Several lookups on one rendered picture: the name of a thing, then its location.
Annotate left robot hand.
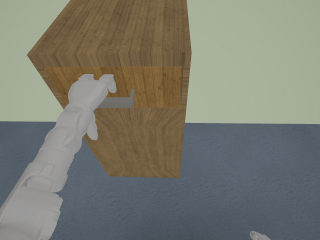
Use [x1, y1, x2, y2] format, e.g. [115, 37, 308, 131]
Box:
[68, 74, 117, 140]

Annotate drawer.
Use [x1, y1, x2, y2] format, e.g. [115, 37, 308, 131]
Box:
[44, 66, 182, 108]

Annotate robot left forearm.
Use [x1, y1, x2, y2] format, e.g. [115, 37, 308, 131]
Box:
[0, 102, 93, 223]

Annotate cabinet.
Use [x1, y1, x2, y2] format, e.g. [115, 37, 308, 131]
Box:
[27, 0, 192, 178]

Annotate left robot upper arm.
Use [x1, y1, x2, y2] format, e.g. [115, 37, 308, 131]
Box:
[0, 186, 63, 240]

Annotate handle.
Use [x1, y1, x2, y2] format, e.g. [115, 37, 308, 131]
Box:
[98, 89, 135, 108]

